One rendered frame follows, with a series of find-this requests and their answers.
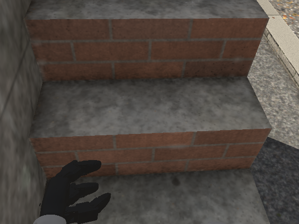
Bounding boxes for robot left hand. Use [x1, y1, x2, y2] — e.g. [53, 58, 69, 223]
[39, 160, 111, 224]

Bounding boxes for left robot forearm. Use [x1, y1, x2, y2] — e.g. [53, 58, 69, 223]
[33, 215, 66, 224]

